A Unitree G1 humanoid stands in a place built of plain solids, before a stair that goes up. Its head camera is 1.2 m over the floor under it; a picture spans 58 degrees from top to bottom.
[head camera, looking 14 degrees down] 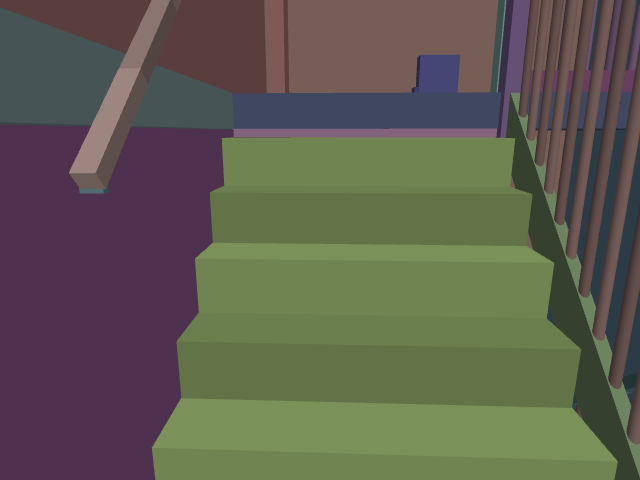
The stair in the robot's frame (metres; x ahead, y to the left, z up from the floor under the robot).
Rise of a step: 0.20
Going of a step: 0.22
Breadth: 1.20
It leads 2 degrees to the right of straight ahead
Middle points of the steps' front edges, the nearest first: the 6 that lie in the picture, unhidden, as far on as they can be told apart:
0.95 -0.15 0.39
1.17 -0.16 0.59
1.39 -0.17 0.78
1.61 -0.18 0.98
1.82 -0.19 1.18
2.04 -0.20 1.37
